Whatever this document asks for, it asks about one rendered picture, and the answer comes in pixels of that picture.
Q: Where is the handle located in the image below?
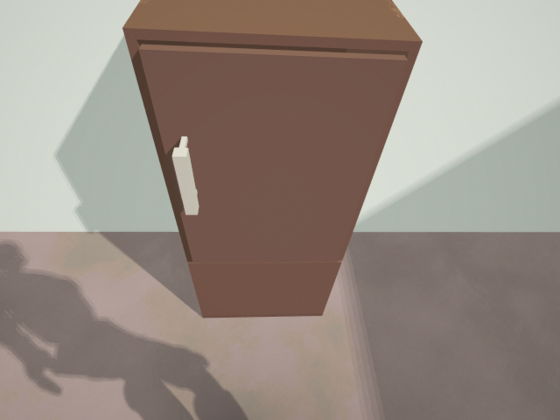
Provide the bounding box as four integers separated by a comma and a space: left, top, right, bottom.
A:
172, 136, 199, 215

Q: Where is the cupboard door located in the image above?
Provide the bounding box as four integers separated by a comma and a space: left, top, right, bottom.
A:
138, 44, 408, 263

